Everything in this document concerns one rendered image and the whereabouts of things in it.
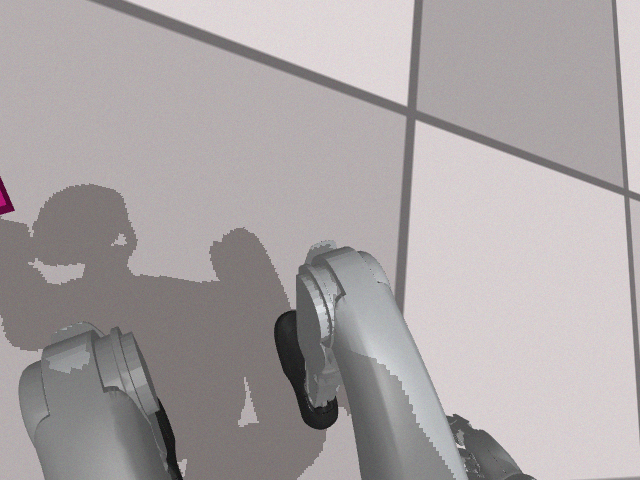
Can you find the small box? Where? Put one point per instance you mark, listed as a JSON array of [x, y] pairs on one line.
[[5, 202]]

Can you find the left robot foot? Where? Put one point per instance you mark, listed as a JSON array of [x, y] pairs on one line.
[[169, 441]]

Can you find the right robot foot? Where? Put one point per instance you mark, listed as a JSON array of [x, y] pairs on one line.
[[293, 365]]

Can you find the right robot hand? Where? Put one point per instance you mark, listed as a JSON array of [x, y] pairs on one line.
[[484, 457]]

